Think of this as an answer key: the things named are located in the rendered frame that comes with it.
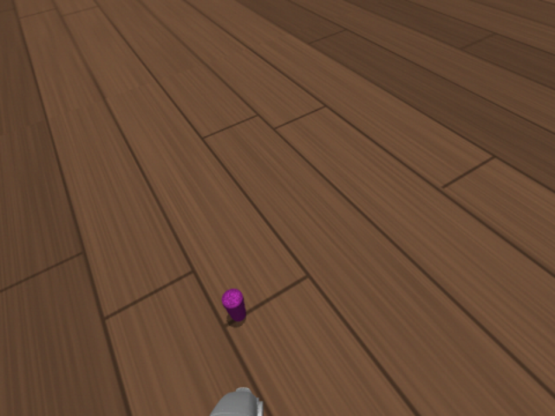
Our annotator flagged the cup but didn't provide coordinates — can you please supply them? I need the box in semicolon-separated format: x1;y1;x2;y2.
222;289;246;322

